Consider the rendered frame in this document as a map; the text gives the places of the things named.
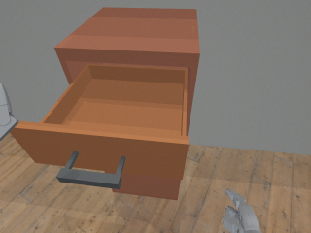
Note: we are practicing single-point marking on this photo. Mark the drawer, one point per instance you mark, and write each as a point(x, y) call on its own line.
point(110, 111)

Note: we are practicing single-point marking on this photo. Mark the cabinet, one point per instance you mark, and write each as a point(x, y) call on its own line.
point(138, 37)

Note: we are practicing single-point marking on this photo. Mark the robot left hand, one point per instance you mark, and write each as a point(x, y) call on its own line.
point(7, 122)

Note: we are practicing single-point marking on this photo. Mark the robot right hand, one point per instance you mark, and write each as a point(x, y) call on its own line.
point(242, 220)

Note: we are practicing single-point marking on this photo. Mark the handle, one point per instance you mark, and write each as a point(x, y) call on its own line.
point(83, 177)

